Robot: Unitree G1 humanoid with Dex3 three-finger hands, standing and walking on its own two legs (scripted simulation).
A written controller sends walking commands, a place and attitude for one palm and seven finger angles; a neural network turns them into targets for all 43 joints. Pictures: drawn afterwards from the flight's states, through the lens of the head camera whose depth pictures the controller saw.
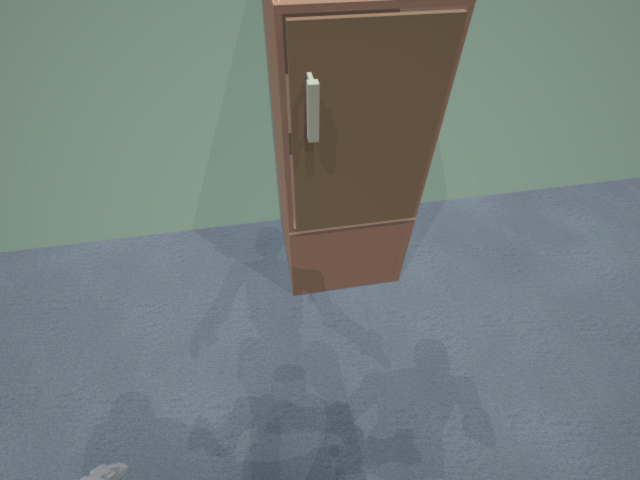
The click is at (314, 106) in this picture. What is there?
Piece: cupboard door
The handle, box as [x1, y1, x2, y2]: [306, 72, 319, 142]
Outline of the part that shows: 307,72 307,137 308,141 311,142 318,141 319,84 317,79 314,79 311,73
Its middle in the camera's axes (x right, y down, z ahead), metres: -0.02 -0.29 +0.85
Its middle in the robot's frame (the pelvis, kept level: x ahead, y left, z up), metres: +0.84 +0.06 +0.04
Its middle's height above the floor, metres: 0.81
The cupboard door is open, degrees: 0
